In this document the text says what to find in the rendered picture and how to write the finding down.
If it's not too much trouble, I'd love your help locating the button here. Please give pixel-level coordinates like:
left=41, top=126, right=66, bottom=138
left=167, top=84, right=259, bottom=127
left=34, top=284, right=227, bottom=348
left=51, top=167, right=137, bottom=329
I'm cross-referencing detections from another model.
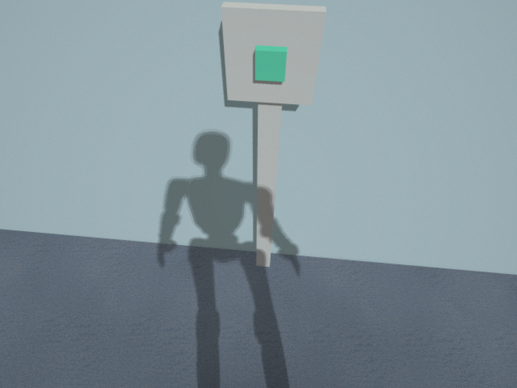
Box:
left=255, top=45, right=288, bottom=82

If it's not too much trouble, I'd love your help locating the panel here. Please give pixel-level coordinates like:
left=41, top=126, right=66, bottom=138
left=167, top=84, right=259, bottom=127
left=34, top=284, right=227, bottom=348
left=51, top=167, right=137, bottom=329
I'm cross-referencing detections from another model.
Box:
left=221, top=2, right=326, bottom=267

